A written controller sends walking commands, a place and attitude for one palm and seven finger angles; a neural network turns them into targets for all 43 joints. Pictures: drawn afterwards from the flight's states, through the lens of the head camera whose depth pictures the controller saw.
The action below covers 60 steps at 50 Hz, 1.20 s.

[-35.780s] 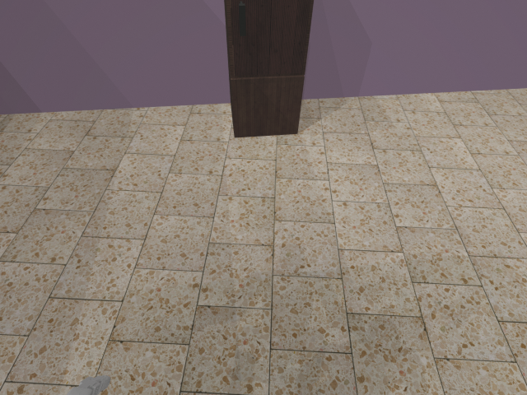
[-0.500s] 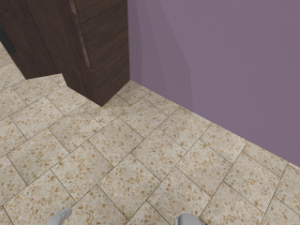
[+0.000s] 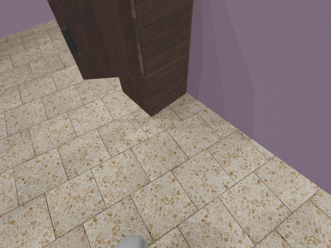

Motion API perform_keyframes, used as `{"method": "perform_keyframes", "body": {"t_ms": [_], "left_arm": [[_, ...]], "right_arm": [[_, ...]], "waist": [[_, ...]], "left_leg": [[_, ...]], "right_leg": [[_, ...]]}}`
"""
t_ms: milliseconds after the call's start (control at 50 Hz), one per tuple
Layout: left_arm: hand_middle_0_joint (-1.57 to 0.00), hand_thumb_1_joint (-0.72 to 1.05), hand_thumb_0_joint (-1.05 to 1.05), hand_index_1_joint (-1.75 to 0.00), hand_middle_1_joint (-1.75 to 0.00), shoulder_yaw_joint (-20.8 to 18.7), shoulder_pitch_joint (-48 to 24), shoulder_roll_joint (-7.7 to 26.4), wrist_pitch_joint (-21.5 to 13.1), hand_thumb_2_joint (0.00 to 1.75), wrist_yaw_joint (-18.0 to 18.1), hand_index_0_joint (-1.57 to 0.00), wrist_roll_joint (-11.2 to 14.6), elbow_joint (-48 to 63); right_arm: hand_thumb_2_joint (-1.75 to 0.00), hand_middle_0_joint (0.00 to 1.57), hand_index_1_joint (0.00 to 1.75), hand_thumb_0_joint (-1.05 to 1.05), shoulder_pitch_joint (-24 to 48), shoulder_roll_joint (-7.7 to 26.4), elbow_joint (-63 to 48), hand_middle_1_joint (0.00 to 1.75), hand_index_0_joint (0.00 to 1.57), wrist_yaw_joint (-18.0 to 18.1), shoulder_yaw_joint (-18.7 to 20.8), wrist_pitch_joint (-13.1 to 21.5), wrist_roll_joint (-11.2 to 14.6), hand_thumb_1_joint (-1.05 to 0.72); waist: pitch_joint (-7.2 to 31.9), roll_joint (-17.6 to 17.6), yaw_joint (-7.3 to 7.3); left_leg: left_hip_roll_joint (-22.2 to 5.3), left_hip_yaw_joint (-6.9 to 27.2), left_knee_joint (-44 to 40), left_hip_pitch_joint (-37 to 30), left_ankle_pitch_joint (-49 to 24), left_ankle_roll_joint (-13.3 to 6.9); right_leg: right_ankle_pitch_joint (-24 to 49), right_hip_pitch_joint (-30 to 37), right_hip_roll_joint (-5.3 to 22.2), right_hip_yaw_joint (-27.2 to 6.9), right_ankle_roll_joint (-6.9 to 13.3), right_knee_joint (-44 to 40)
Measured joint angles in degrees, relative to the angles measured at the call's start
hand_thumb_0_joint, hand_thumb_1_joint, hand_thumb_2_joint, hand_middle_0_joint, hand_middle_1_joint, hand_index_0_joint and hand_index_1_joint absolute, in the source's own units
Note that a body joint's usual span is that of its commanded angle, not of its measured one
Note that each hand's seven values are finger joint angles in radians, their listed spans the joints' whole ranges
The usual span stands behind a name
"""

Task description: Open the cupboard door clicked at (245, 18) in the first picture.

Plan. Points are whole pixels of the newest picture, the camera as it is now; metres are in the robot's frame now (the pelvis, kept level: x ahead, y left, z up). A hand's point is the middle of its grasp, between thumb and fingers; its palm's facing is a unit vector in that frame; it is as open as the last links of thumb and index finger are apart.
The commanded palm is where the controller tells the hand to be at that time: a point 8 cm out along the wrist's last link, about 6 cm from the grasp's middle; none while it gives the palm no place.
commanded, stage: take the last steps up to it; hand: left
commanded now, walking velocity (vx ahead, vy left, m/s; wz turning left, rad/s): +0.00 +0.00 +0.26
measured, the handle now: (70, 38) +1.02 +0.52 -0.06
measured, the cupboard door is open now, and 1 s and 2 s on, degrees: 53 53 53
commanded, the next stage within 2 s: come to a stop and stand still in 1.64 s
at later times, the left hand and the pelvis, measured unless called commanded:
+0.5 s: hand out of the picture +0.10 +0.24 -0.16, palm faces +0.13 -0.97 -0.20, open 7.4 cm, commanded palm none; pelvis +0.05 +0.04 +0.00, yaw +7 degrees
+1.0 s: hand out of the picture +0.08 +0.27 -0.19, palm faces +0.30 -0.94 -0.16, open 7.3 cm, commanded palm none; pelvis +0.21 +0.13 -0.02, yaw +12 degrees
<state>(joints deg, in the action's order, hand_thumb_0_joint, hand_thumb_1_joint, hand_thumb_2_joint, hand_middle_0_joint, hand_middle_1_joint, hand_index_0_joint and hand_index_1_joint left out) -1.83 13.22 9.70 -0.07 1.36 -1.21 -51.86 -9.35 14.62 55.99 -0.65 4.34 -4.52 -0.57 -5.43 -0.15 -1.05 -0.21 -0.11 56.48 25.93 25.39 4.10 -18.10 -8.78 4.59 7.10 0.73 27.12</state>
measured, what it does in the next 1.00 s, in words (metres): walks ahead: left foot, then right foot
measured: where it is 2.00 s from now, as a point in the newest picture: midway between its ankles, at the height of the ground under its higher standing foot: (140, 189)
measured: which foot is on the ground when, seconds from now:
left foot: up 0.00-0.14, down 0.16-0.58, up 0.60-0.96, down 0.98-1.00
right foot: down 0.00-0.16, up 0.18-0.56, down 0.58-0.98, up 1.00-1.00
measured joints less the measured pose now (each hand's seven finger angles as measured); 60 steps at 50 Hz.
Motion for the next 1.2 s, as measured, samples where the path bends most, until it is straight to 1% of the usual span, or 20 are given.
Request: {"method": "perform_keyframes", "body": {"t_ms": [100,140,160,180,220,260,320,420,540,580,640,680,720,820,920,980,1000,1040,1100,1200], "left_arm": [[-0.20,0.92,0.00,-0.30,-0.30,-0.6,3.1,1.6,0.2,0.90,-0.2,-0.20,-0.5,-2.3],[-0.20,0.92,0.01,-0.30,-0.30,-0.9,4.4,2.4,0.5,0.90,-0.4,-0.20,-0.3,-3.5],[-0.20,0.92,0.01,-0.30,-0.30,-1.0,5.1,2.7,0.7,0.90,-0.6,-0.20,0.0,-3.9],[-0.20,0.91,0.01,-0.30,-0.30,-1.2,5.0,3.3,1.3,0.90,-0.7,-0.20,0.1,-4.7],[-0.20,0.91,0.01,-0.30,-0.30,-1.5,4.5,4.0,2.7,0.90,-0.9,-0.20,-0.1,-5.7],[-0.20,0.91,0.01,-0.30,-0.30,-1.7,3.7,4.2,3.3,0.90,-1.4,-0.20,-0.4,-6.2],[-0.20,0.91,0.01,-0.30,-0.30,-1.8,2.0,4.0,2.7,0.90,-2.4,-0.20,-0.6,-5.7],[-0.19,0.91,0.01,-0.30,-0.30,-1.4,-0.5,2.9,1.5,0.90,-2.9,-0.20,-0.5,-4.0],[-0.19,0.91,0.01,-0.30,-0.30,-1.1,-3.1,1.8,0.6,0.90,-3.1,-0.20,-0.5,-2.8],[-0.20,0.91,0.01,-0.30,-0.30,-1.1,-3.2,1.8,-0.7,0.90,-3.1,-0.20,-0.6,-2.1],[-0.20,0.91,0.01,-0.30,-0.30,-0.9,-3.3,0.1,-2.2,0.90,-2.4,-0.20,-0.5,-2.4],[-0.20,0.91,0.00,-0.30,-0.30,-0.7,-1.7,-0.9,-2.6,0.90,-1.9,-0.20,-0.3,-2.7],[-0.20,0.92,0.00,-0.30,-0.30,-0.9,0.3,-1.4,-3.0,0.90,-1.2,-0.20,-0.1,-3.8],[-0.20,0.94,0.00,-0.30,-0.30,-0.8,4.9,-0.8,-3.8,0.90,-1.2,-0.20,-0.2,-7.6],[-0.20,0.93,0.00,-0.30,-0.30,-0.5,9.0,-1.0,-3.4,0.90,-1.4,-0.20,-0.7,-10.8],[-0.20,0.92,0.01,-0.30,-0.30,-0.8,11.7,-0.9,-2.6,0.90,-1.4,-0.20,-0.7,-12.2],[-0.20,0.92,0.01,-0.30,-0.30,-0.9,12.1,-0.9,-2.1,0.90,-1.5,-0.20,-0.5,-12.7],[-0.20,0.91,0.01,-0.30,-0.30,-0.9,10.7,-0.3,-0.5,0.90,-1.5,-0.20,-0.2,-13.3],[-0.20,0.91,0.01,-0.30,-0.30,-1.3,7.3,0.5,0.2,0.90,-1.5,-0.20,-0.2,-12.5],[-0.19,0.92,0.01,-0.30,-0.30,-2.0,2.0,0.5,-0.3,0.90,-1.9,-0.20,-0.5,-8.7]], "right_arm": [[-0.90,0.20,0.30,0.00,3.8,-0.9,-0.5,0.30,0.20,0.1,-1.0,0.8,0.3,-0.91],[-0.90,0.20,0.30,0.00,4.8,-1.4,-1.2,0.30,0.20,0.1,-1.5,1.8,0.2,-0.91],[-0.90,0.20,0.30,0.00,4.9,-1.5,-1.6,0.30,0.20,0.0,-1.7,2.5,0.0,-0.91],[-0.90,0.20,0.30,0.00,5.2,-2.0,-1.9,0.30,0.20,0.1,-1.9,3.2,-0.3,-0.91],[-0.90,0.20,0.30,0.00,4.9,-2.8,-2.5,0.30,0.20,0.1,-2.5,3.9,-0.6,-0.91],[-0.90,0.20,0.30,0.00,3.5,-3.4,-2.8,0.30,0.20,0.5,-3.0,4.4,-0.8,-0.91],[-0.90,0.20,0.30,0.00,0.7,-4.0,-2.0,0.30,0.20,0.9,-3.5,5.0,-0.7,-0.90],[-0.90,0.20,0.30,0.00,-4.1,-4.0,0.5,0.30,0.21,1.1,-3.2,5.4,-0.5,-0.92],[-0.90,0.20,0.30,0.00,-8.9,-3.3,3.2,0.30,0.20,0.8,-2.7,5.1,-0.6,-0.91],[-0.90,0.20,0.30,0.00,-10.7,-3.3,4.0,0.30,0.20,0.7,-2.6,5.0,-0.3,-0.91],[-0.90,0.20,0.30,0.00,-10.9,-2.3,5.7,0.30,0.20,0.4,-2.0,3.8,-0.5,-0.91],[-0.90,0.20,0.30,0.00,-10.3,-1.9,6.3,0.30,0.20,0.1,-1.6,3.2,-0.7,-0.91],[-0.90,0.20,0.30,0.01,-9.0,-1.8,6.0,0.30,0.20,-0.3,-1.3,2.9,-0.9,-0.91],[-0.90,0.20,0.30,0.00,-5.0,-2.2,3.9,0.30,0.20,-1.1,-1.0,3.5,-0.6,-0.91],[-0.90,0.19,0.30,0.00,-0.5,-2.4,2.3,0.30,0.20,-1.9,-1.4,4.2,-0.3,-0.91],[-0.90,0.19,0.30,0.00,1.6,-2.7,0.8,0.30,0.20,-2.0,-1.9,5.7,-0.5,-0.91],[-0.90,0.20,0.30,0.00,2.2,-2.8,0.2,0.30,0.20,-1.7,-1.9,6.6,-0.8,-0.91],[-0.90,0.20,0.30,0.00,3.1,-3.8,-0.6,0.30,0.20,-0.7,-2.1,7.6,-0.9,-0.91],[-0.90,0.20,0.30,0.00,2.2,-5.3,-0.7,0.30,0.20,0.3,-2.9,8.0,-0.9,-0.91],[-0.90,0.20,0.30,-0.02,-1.4,-5.2,0.4,0.30,0.21,1.8,-2.0,8.8,-0.3,-0.94]], "waist": [[-0.3,-1.3,2.26],[0.1,-1.7,2.69],[0.6,-1.7,2.73],[0.5,-2.6,2.86],[0.6,-3.3,3.48],[1.1,-2.9,3.44],[1.6,-2.1,3.20],[2.5,-0.5,2.32],[2.8,0.5,0.44],[3.2,0.3,0.27],[2.1,2.5,-0.12],[2.3,2.6,0.04],[2.5,2.0,0.14],[2.3,0.2,0.92],[1.7,-0.4,3.18],[1.7,-0.9,4.23],[1.6,-0.8,3.91],[0.5,-1.6,3.69],[0.4,-2.0,3.77],[2.2,-2.2,3.11]], "left_leg": [[0.4,-2.1,-12.9,-5.7,-0.4,-1.2],[0.9,-3.0,-21.1,-9.6,-5.6,-2.0],[0.9,-3.0,-24.2,-10.9,-8.5,-3.6],[1.6,-3.1,-23.4,-10.4,-8.8,-5.3],[2.0,-3.3,-22.2,-10.3,-7.4,-7.1],[2.0,-2.8,-23.7,-11.2,-7.4,-7.6],[2.4,-1.5,-28.0,-13.2,-9.5,-7.6],[3.1,0.1,-33.2,-16.4,-11.3,-8.0],[3.6,0.4,-32.2,-18.2,-8.3,-7.3],[4.0,0.4,-26.9,-16.7,-4.6,-6.8],[3.0,0.6,-7.5,-9.5,2.2,-5.8],[1.8,-0.3,1.4,-4.5,-0.9,-4.8],[-0.1,-0.9,4.8,-0.2,-5.5,-3.7],[-3.7,-2.0,-1.6,5.4,-11.9,-1.6],[-3.7,-4.2,-15.3,4.0,-13.8,-2.2],[-2.3,-6.1,-23.8,-1.1,-13.7,-3.5],[-2.1,-6.4,-23.0,-1.0,-16.0,-4.9],[-1.4,-7.1,-18.5,-0.7,-13.6,-7.2],[-0.7,-8.3,-20.8,-4.3,-11.9,-8.1],[1.8,-10.1,-30.9,-11.6,-14.2,-9.2]], "right_leg": [[-1.7,-0.4,1.0,1.8,-1.0,2.5],[-3.2,-1.2,1.4,2.4,-1.8,5.1],[-4.3,-2.4,1.6,2.5,-2.2,7.6],[-7.8,-4.2,2.0,1.5,-2.6,12.3],[-13.0,-8.8,1.2,-1.5,-2.6,23.6],[-12.0,-13.0,0.5,-2.8,-2.4,31.6],[-6.9,-17.2,0.5,-4.1,-2.3,35.9],[-3.0,-18.8,1.2,-4.5,-2.6,29.1],[-1.4,-13.2,-0.2,-3.0,-2.6,12.7],[0.9,-9.1,-0.6,-2.6,-1.7,5.4],[0.7,-7.2,-0.9,-0.4,-0.4,7.2],[-0.1,-4.6,-0.5,0.3,-0.6,4.7],[1.0,-1.8,-0.1,0.6,-1.4,0.8],[2.2,4.3,1.5,1.2,-2.7,-6.8],[-1.0,8.5,3.7,2.1,-5.7,-7.3],[-6.0,8.6,5.5,1.6,-7.2,-1.1],[-8.2,6.4,6.2,1.3,-5.9,5.2],[-11.9,-0.8,5.5,-3.3,-3.1,23.5],[-7.7,-11.8,3.5,-5.0,-0.8,41.5],[1.8,-22.8,2.0,-4.3,-0.5,43.2]]}}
